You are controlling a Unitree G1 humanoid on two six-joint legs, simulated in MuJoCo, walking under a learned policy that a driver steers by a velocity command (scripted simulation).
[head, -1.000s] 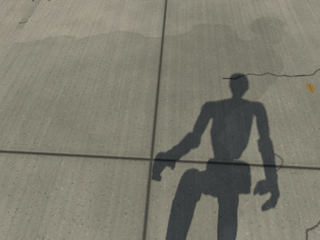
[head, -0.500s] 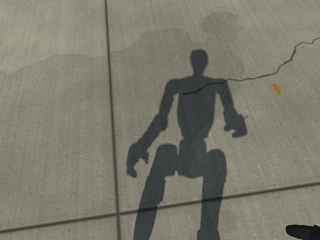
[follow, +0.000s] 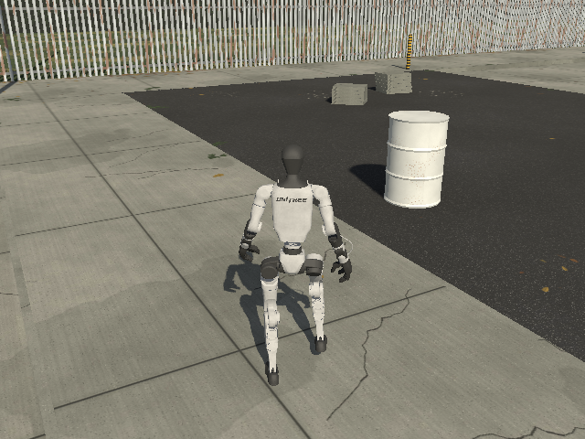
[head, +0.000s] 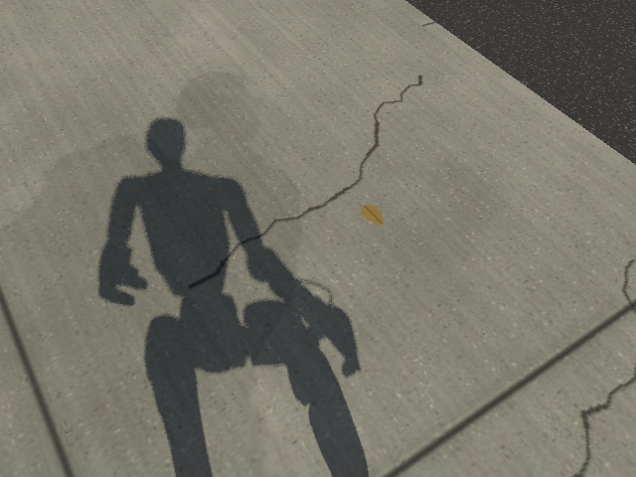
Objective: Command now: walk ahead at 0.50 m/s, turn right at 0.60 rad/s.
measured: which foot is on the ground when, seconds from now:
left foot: down 0.00-0.16, up 0.18-0.54, down 0.56-1.00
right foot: up 0.00-0.16, down 0.18-1.00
